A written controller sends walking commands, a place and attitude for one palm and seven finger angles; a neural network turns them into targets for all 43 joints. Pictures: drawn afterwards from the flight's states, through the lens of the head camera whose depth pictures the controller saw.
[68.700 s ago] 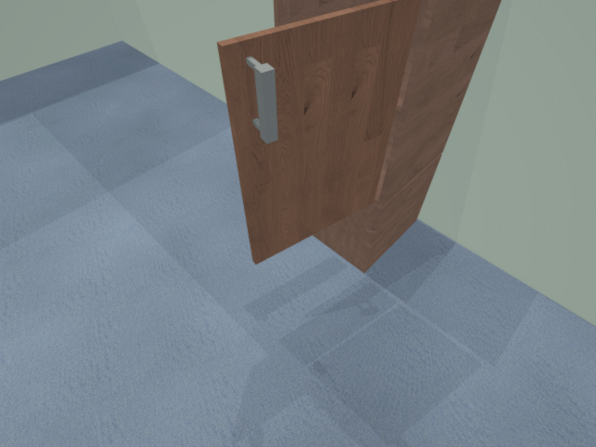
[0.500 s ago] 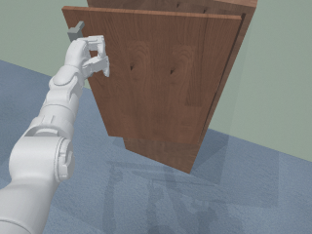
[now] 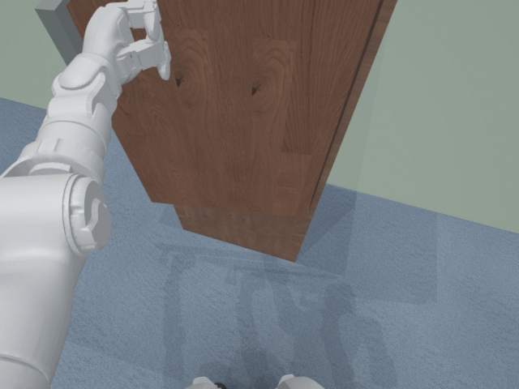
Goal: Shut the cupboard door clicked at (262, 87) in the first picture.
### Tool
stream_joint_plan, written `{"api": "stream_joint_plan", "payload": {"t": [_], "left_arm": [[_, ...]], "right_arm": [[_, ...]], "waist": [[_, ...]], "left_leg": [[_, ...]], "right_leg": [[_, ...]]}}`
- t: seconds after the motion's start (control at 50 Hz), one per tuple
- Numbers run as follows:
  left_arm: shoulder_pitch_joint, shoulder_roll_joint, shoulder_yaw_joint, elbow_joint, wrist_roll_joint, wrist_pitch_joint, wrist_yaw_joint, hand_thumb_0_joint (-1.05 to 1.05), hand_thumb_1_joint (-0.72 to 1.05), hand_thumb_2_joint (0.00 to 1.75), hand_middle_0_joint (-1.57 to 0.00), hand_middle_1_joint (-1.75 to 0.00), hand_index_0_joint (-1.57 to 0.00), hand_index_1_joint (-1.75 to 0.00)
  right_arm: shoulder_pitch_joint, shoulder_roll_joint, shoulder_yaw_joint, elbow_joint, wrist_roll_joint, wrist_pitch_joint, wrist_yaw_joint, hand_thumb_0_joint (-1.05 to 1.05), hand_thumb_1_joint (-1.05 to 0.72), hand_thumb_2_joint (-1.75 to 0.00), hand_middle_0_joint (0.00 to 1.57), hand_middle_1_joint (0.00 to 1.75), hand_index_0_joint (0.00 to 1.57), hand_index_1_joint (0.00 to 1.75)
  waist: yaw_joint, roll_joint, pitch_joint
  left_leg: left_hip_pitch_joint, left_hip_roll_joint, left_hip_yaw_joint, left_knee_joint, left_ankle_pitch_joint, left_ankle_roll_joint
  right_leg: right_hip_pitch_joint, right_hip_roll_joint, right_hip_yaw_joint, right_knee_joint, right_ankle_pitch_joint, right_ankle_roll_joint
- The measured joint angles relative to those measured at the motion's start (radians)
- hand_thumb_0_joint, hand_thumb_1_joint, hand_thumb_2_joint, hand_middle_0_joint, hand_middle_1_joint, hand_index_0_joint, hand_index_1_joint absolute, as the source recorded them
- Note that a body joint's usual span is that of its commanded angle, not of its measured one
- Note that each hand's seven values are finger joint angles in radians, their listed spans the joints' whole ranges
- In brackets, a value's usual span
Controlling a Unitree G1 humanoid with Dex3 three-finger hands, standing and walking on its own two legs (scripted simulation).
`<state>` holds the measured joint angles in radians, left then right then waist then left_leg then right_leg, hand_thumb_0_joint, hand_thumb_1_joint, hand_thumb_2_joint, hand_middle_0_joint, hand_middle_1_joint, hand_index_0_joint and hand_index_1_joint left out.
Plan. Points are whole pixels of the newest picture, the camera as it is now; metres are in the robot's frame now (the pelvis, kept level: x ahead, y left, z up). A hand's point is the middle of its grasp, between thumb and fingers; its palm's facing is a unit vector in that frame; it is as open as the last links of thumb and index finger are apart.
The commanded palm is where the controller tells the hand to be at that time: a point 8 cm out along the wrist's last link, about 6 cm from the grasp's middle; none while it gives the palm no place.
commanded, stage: push the door shut along its arc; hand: left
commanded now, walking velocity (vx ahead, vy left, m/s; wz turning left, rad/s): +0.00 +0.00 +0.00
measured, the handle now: (81, 45) +0.59 +0.17 +0.18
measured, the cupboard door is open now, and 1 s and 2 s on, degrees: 11 0 0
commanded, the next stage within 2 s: pull the fist back off the door in 0.44 s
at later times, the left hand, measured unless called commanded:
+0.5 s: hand (162, 40) +0.56 +0.05 +0.20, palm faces -0.40 -0.92 +0.01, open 2.9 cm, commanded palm +0.60 +0.08 +0.19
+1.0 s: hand (187, 42) +0.58 +0.02 +0.18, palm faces +0.02 -1.00 +0.03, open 3.0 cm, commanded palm +0.55 +0.07 +0.19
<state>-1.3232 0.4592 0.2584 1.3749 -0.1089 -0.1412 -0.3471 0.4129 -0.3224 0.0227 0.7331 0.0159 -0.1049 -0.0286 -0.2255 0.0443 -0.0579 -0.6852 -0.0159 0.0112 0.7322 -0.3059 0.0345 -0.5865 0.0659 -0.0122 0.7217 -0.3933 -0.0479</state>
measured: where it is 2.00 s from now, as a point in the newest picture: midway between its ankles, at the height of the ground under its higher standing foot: outside the picture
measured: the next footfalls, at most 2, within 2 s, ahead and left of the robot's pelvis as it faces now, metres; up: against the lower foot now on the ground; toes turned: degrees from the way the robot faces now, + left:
none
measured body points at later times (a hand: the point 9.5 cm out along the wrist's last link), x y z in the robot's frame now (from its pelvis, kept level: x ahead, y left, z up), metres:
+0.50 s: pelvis +0.01 +0.00 -0.01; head +0.13 +0.00 +0.43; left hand +0.58 +0.10 +0.20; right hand -0.04 -0.29 -0.11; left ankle +0.02 +0.10 -0.71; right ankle -0.03 -0.09 -0.71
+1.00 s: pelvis +0.01 -0.01 +0.00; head +0.11 -0.02 +0.44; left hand +0.57 +0.07 +0.18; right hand -0.08 -0.24 -0.12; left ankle +0.02 +0.10 -0.71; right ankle -0.03 -0.09 -0.71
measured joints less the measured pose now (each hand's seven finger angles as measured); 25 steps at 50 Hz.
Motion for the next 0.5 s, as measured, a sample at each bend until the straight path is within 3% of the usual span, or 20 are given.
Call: {"api": "stream_joint_plan", "payload": {"t": [0.1,0.22,0.5], "left_arm": [[-0.020,0.047,0.015,0.010,0.031,-0.007,-0.023,0.00,0.82,0.89,-1.30,-1.50,-1.29,-1.50],[-0.050,0.064,-0.010,0.028,0.023,0.012,-0.067,-0.01,0.81,0.89,-1.30,-1.50,-1.30,-1.50],[-0.118,0.038,-0.078,0.032,-0.003,0.027,-0.069,-0.01,0.86,0.93,-1.30,-1.50,-1.30,-1.50]], "right_arm": [[0.025,0.003,-0.002,-0.008,-0.003,0.023,0.001,0.01,-0.91,-0.89,0.20,0.30,0.20,0.30],[0.042,0.006,-0.002,0.015,-0.005,0.042,-0.005,0.01,-0.91,-0.89,0.20,0.30,0.20,0.30],[0.001,0.003,-0.014,0.053,-0.019,0.011,-0.017,0.01,-0.91,-0.89,0.20,0.30,0.20,0.30]], "waist": [[-0.009,0.003,-0.002],[-0.007,0.001,-0.004],[-0.012,-0.012,-0.011]], "left_leg": [[-0.024,0.006,0.005,0.008,-0.008,-0.003],[-0.036,0.009,-0.004,0.018,-0.017,-0.007],[-0.093,0.004,-0.022,0.057,-0.029,-0.006]], "right_leg": [[-0.027,0.006,0.006,0.010,-0.005,-0.003],[-0.032,0.010,-0.003,0.008,-0.011,-0.007],[-0.077,0.007,-0.023,0.036,-0.025,-0.007]]}}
